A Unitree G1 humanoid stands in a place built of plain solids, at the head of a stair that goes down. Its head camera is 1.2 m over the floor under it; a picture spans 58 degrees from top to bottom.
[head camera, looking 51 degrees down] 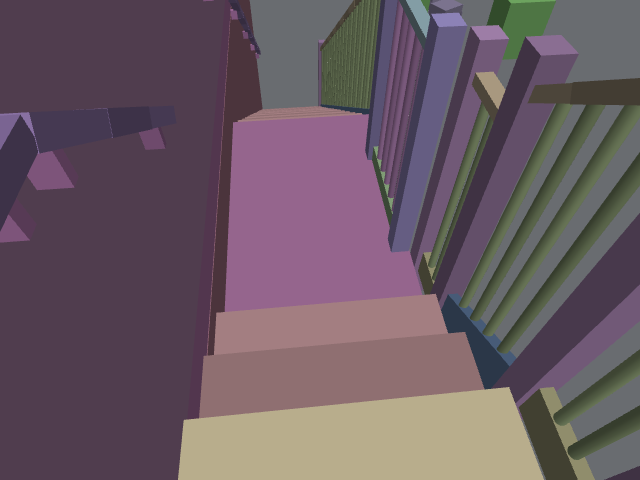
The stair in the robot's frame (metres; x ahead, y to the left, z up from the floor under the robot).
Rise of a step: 0.17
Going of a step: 0.26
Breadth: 0.90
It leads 6 degrees to the left of straight ahead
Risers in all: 3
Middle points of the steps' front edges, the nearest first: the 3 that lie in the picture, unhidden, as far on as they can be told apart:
0.40 -0.08 0.00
0.65 -0.06 -0.17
0.91 -0.03 -0.33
